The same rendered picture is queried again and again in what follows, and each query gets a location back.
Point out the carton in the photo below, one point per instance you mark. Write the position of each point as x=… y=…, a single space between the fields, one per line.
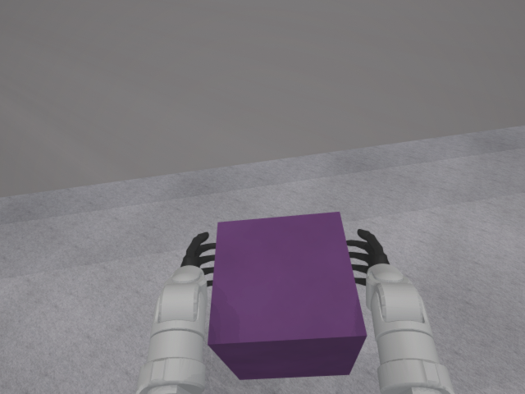
x=284 y=299

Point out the robot left forearm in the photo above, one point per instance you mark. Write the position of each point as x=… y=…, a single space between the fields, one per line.
x=174 y=364

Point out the right robot hand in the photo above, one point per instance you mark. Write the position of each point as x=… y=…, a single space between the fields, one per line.
x=375 y=253

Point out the left robot hand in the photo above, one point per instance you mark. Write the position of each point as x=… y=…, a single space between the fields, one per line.
x=195 y=249

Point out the robot right forearm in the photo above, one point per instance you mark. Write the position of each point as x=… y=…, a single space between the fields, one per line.
x=409 y=363

